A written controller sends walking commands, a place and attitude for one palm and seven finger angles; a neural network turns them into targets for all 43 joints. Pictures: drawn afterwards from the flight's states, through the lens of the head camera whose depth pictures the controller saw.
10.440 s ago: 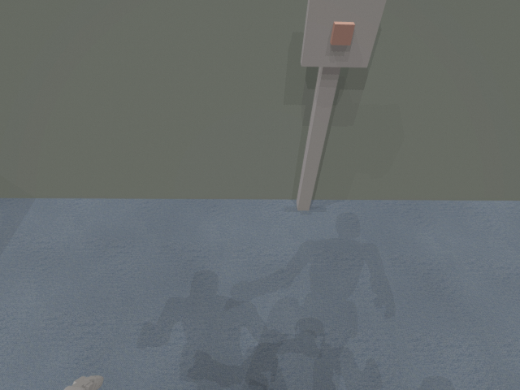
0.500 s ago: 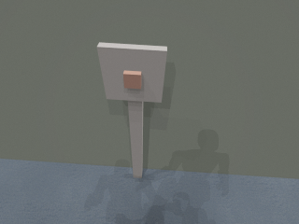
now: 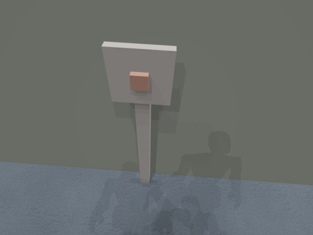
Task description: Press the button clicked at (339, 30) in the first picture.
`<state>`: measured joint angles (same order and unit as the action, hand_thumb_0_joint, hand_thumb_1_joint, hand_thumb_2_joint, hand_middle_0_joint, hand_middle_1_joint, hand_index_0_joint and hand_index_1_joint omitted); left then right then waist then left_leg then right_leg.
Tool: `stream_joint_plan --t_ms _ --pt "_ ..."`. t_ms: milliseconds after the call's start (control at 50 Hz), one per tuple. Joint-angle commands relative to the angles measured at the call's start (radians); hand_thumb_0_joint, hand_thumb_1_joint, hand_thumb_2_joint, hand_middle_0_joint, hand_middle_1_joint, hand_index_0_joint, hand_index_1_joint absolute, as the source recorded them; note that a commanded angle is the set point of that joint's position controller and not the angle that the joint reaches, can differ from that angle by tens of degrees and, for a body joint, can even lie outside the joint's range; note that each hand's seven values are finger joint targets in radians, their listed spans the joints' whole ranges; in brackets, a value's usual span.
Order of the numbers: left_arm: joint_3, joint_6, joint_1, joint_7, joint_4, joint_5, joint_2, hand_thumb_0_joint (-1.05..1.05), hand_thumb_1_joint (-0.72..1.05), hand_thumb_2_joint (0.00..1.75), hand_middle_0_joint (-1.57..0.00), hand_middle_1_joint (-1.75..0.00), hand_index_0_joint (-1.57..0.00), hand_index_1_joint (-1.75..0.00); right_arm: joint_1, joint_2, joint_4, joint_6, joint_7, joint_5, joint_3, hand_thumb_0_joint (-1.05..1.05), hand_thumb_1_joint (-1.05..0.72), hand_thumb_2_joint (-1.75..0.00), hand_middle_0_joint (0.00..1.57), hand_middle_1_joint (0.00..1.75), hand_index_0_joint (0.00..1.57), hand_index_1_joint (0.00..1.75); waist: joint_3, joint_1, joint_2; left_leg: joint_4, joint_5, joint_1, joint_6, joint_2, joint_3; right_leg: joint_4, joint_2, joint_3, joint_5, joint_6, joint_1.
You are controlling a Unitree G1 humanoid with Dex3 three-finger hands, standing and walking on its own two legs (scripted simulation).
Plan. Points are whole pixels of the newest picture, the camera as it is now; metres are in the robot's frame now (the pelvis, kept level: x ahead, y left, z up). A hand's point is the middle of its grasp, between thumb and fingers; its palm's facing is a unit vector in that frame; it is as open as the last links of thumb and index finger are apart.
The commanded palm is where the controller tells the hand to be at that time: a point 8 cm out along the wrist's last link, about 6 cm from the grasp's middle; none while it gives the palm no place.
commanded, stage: look again from close up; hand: left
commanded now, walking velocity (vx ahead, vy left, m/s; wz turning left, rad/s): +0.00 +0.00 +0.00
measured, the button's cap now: (139, 80) +0.54 +0.10 +0.10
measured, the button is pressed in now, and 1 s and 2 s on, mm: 0 0 0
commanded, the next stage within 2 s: shuffle to correct the standing spot in 0.30 s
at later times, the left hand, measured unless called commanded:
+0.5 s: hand out of the picture +0.04 +0.17 -0.17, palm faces -0.02 -0.97 -0.24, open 7.4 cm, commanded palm none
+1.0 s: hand out of the picture +0.00 +0.08 -0.19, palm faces +0.06 -0.99 -0.14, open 7.4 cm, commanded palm none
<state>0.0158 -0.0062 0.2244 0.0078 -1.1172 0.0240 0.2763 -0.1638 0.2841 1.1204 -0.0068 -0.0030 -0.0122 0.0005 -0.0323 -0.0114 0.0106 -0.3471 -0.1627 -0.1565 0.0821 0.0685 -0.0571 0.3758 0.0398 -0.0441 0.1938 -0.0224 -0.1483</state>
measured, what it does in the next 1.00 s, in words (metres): shifts its weight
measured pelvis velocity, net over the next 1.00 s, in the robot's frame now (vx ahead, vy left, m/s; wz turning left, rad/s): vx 0.05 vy -0.06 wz -0.01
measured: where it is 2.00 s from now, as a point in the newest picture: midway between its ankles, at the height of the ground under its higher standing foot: outside the picture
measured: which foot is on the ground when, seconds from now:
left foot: down 0.00-1.00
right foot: down 0.00-1.00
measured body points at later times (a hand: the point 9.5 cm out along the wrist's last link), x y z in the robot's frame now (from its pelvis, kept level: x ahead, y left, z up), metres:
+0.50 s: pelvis +0.01 -0.02 +0.00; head +0.00 -0.02 +0.45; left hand +0.04 +0.23 -0.15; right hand +0.05 -0.28 -0.15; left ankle +0.02 +0.06 -0.75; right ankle +0.01 -0.13 -0.75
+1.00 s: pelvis +0.05 -0.06 -0.01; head +0.06 -0.05 +0.44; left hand +0.00 +0.14 -0.17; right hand +0.05 -0.29 -0.17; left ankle +0.05 +0.05 -0.75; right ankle +0.01 -0.13 -0.74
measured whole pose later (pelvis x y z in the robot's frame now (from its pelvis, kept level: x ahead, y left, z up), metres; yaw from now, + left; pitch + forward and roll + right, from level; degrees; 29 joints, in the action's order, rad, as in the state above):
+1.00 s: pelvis +0.05 -0.06 -0.01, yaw -1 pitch -2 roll -1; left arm 0.01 0.01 0.39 0.05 -1.13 0.01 0.10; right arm -0.26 0.15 1.16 0.02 -0.05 0.01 0.02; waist -0.04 -0.02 0.00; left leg -0.54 -0.28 -0.21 0.00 -0.05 -0.06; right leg 0.45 -0.07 -0.07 0.31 0.07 -0.10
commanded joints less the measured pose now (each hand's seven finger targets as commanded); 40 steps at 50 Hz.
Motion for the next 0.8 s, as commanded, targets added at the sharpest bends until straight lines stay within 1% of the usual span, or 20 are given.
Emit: stream_joint_plan --t_ms 0,40,100,180,220,380,420,440,460,480,520,580,600,640,660,700,720,740,760,780 --pt "-0.029 0.027 -0.005 0.018 0.048 -0.006 0.151 0.0 0.9 0.9 -0.2 -0.3 -0.2 -0.3 0.022 0.173 -0.049 -0.028 -0.01 0.001 0.031 0.0 -0.9 -0.9 0.2 0.3 0.2 0.3 0.037 0.01 0.001 0.092 0.024 -0.004 -0.035 -0.191 0.172 -0.049 0.091 0.09 -0.067 0.04 0.009" --pt "-0.027 0.028 -0.005 0.02 0.048 -0.006 0.148 0.0 0.9 0.9 -0.2 -0.3 -0.2 -0.3 0.025 0.166 -0.045 -0.026 -0.01 0.002 0.029 0.0 -0.9 -0.9 0.2 0.3 0.2 0.3 0.025 0.01 -0.002 0.084 0.043 -0.003 -0.036 -0.189 0.166 -0.055 0.09 0.094 -0.07 0.04 0.004" --pt "-0.027 0.03 -0.003 0.021 0.048 -0.007 0.139 0.0 0.9 0.9 -0.2 -0.3 -0.2 -0.3 0.025 0.154 -0.041 -0.027 -0.01 0.002 0.027 0.0 -0.9 -0.9 0.2 0.3 0.2 0.3 0.031 0.01 0.002 0.075 0.058 0.0 -0.038 -0.186 0.156 -0.06 0.093 0.101 -0.081 0.042 0.009" --pt "-0.025 0.033 -0.003 0.022 0.049 -0.008 0.131 0.0 0.9 0.9 -0.2 -0.3 -0.2 -0.3 0.025 0.142 -0.034 -0.025 -0.01 0.002 0.025 0.0 -0.9 -0.9 0.2 0.3 0.2 0.3 0.02 0.012 0.01 0.068 0.062 0.0 -0.041 -0.184 0.149 -0.067 0.093 0.107 -0.086 0.043 0.002" --pt "-0.025 0.033 0.0 0.023 0.052 -0.008 0.127 0.0 0.9 0.9 -0.2 -0.3 -0.2 -0.3 0.02 0.138 -0.031 -0.026 -0.01 0.002 0.024 0.0 -0.9 -0.9 0.2 0.3 0.2 0.3 0.032 0.012 0.001 0.069 0.059 0.005 -0.042 -0.185 0.145 -0.07 0.094 0.109 -0.085 0.044 0.009" --pt "-0.025 0.035 0.005 0.024 0.054 -0.01 0.117 0.0 0.9 0.9 -0.2 -0.3 -0.2 -0.3 0.008 0.118 -0.022 -0.024 -0.012 0.002 0.02 0.0 -0.9 -0.9 0.2 0.3 0.2 0.3 0.028 0.01 0.0 0.062 0.068 0.0 -0.048 -0.183 0.14 -0.079 0.094 0.115 -0.1 0.046 0.016" --pt "-0.008 0.027 0.042 0.024 0.032 -0.013 0.043 0.0 0.9 0.9 -0.2 -0.3 -0.2 -0.3 -0.02 0.051 -0.002 -0.018 -0.012 -0.002 0.004 0.0 -0.9 -0.9 0.2 0.3 0.2 0.3 0.02 0.014 0.003 0.073 0.014 0.005 -0.056 -0.187 0.137 -0.084 0.081 0.104 -0.045 0.033 0.005" --pt "-0.005 0.023 0.062 0.025 0.023 -0.012 0.027 0.0 0.9 0.9 -0.2 -0.3 -0.2 -0.3 -0.036 0.034 0.008 -0.015 -0.012 -0.002 0.002 0.0 -0.9 -0.9 0.2 0.3 0.2 0.3 0.018 0.013 0.009 0.071 -0.021 0.005 -0.056 -0.191 0.135 -0.08 0.076 0.096 -0.018 0.031 0.004" --pt "-0.005 0.019 0.071 0.024 0.019 -0.011 0.024 0.0 0.9 0.9 -0.2 -0.3 -0.2 -0.3 -0.043 0.038 0.012 -0.012 -0.014 -0.004 0.004 0.0 -0.9 -0.9 0.2 0.3 0.2 0.3 0.0 0.015 -0.004 0.076 -0.071 -0.008 -0.056 -0.193 0.138 -0.069 0.068 0.092 0.015 0.032 -0.009" --pt "-0.007 0.014 0.078 0.022 0.019 -0.01 0.024 0.0 0.9 0.9 -0.2 -0.3 -0.2 -0.3 -0.047 0.041 0.014 -0.009 -0.015 -0.005 0.007 0.0 -0.9 -0.9 0.2 0.3 0.2 0.3 -0.026 0.013 -0.009 0.086 -0.129 -0.027 -0.052 -0.198 0.149 -0.056 0.06 0.087 0.048 0.034 -0.026" --pt "-0.013 0.007 0.098 0.016 0.023 -0.004 0.02 0.0 0.9 0.9 -0.2 -0.3 -0.2 -0.3 -0.06 0.057 0.011 -0.004 -0.018 -0.007 0.017 0.0 -0.9 -0.9 0.2 0.3 0.2 0.3 -0.053 0.013 -0.03 0.112 -0.234 -0.051 -0.039 -0.222 0.173 -0.017 0.04 0.067 0.092 0.038 -0.059" --pt "-0.022 -0.004 0.121 0.006 0.04 0.004 0.007 0.0 0.9 0.9 -0.2 -0.3 -0.2 -0.3 -0.086 0.078 0.005 0.001 -0.026 -0.008 0.037 0.0 -0.9 -0.9 0.2 0.3 0.2 0.3 -0.101 0.013 -0.061 0.146 -0.327 -0.08 -0.005 -0.275 0.232 0.053 0.009 0.035 0.113 0.04 -0.113" --pt "-0.025 -0.005 0.132 0.002 0.044 0.005 -0.002 0.0 0.9 0.9 -0.2 -0.3 -0.2 -0.3 -0.093 0.08 0.001 0.001 -0.029 -0.009 0.042 0.0 -0.9 -0.9 0.2 0.3 0.2 0.3 -0.103 0.012 -0.072 0.144 -0.329 -0.077 0.005 -0.287 0.241 0.068 0.004 0.031 0.11 0.043 -0.126" --pt "-0.032 -0.006 0.157 -0.002 0.052 0.006 -0.008 0.0 0.9 0.9 -0.2 -0.3 -0.2 -0.3 -0.11 0.078 -0.004 -0.001 -0.035 -0.007 0.052 0.0 -0.9 -0.9 0.2 0.3 0.2 0.3 -0.088 0.009 -0.068 0.116 -0.291 -0.065 0.02 -0.301 0.246 0.08 0.002 0.035 0.099 0.048 -0.135" --pt "-0.037 -0.005 0.169 -0.004 0.054 0.006 -0.016 0.0 0.9 0.9 -0.2 -0.3 -0.2 -0.3 -0.119 0.072 -0.007 -0.002 -0.039 -0.008 0.055 0.0 -0.9 -0.9 0.2 0.3 0.2 0.3 -0.084 0.007 -0.067 0.091 -0.268 -0.076 0.021 -0.301 0.235 0.078 0.003 0.041 0.092 0.051 -0.124" --pt "-0.043 -0.002 0.207 -0.005 0.052 0.004 -0.022 0.0 0.9 0.9 -0.2 -0.3 -0.2 -0.3 -0.126 0.052 -0.009 -0.007 -0.043 -0.008 0.056 0.0 -0.9 -0.9 0.2 0.3 0.2 0.3 -0.049 -0.001 -0.037 0.014 -0.2 -0.096 0.01 -0.273 0.184 0.049 0.015 0.079 0.059 0.065 -0.071" --pt "-0.046 0.004 0.231 -0.002 0.048 0.003 -0.023 0.0 0.9 0.9 -0.2 -0.3 -0.2 -0.3 -0.128 0.029 -0.013 -0.01 -0.044 -0.005 0.05 0.0 -0.9 -0.9 0.2 0.3 0.2 0.3 -0.032 -0.01 0.008 -0.054 -0.158 -0.135 -0.007 -0.233 0.131 0.012 0.041 0.124 0.018 0.077 -0.009" --pt "-0.047 0.01 0.256 0.007 0.037 0.002 -0.015 0.0 0.9 0.9 -0.2 -0.3 -0.2 -0.3 -0.119 -0.01 -0.015 -0.011 -0.042 -0.002 0.041 0.0 -0.9 -0.9 0.2 0.3 0.2 0.3 -0.034 -0.017 0.101 -0.155 -0.134 -0.186 -0.038 -0.162 0.04 -0.04 0.092 0.2 -0.08 0.093 0.05" --pt "-0.05 0.02 0.281 0.018 0.025 -0.004 -0.001 0.0 0.9 0.9 -0.2 -0.3 -0.2 -0.3 -0.126 -0.048 -0.018 -0.012 -0.041 -0.001 0.027 0.0 -0.9 -0.9 0.2 0.3 0.2 0.3 -0.015 -0.013 0.158 -0.244 -0.171 -0.221 -0.066 -0.105 -0.028 -0.072 0.162 0.271 -0.256 0.111 0.097" --pt "-0.047 0.028 0.288 0.028 0.019 -0.008 -0.004 0.0 0.9 0.9 -0.2 -0.3 -0.2 -0.3 -0.114 -0.062 -0.021 -0.008 -0.042 0.001 0.023 0.0 -0.9 -0.9 0.2 0.3 0.2 0.3 -0.021 -0.016 0.137 -0.301 -0.266 -0.227 -0.073 -0.116 -0.014 -0.066 0.2 0.281 -0.484 0.118 0.103"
